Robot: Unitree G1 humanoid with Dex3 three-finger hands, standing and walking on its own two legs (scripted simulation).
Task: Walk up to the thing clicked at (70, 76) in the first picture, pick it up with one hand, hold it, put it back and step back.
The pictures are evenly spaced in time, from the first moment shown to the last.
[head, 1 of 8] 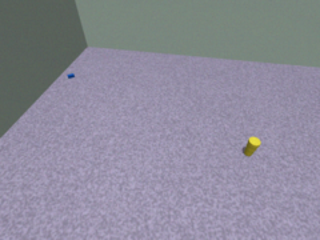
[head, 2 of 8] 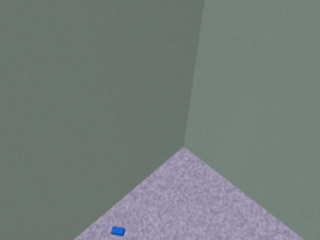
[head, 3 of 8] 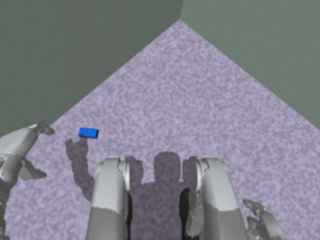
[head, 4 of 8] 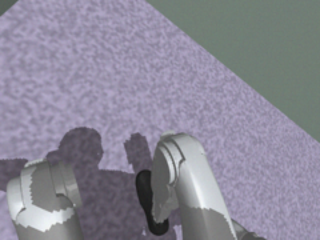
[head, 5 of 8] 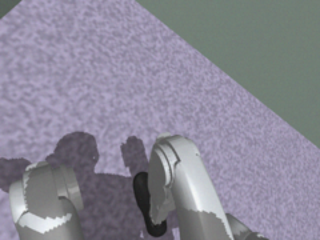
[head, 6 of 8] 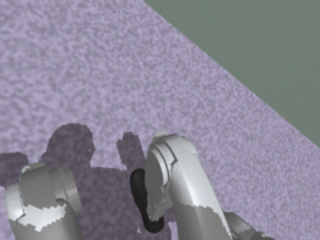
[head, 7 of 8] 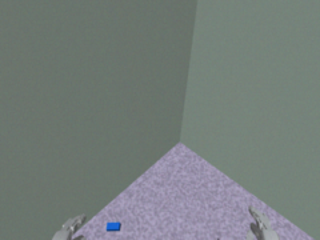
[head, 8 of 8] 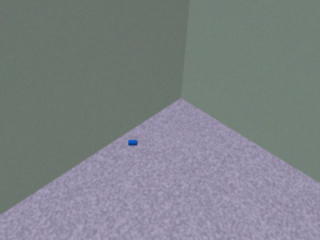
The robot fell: no
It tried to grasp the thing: yes
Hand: left
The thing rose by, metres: 0.00
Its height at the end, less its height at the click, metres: +0.00
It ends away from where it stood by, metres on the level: 0.02
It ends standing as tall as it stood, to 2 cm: yes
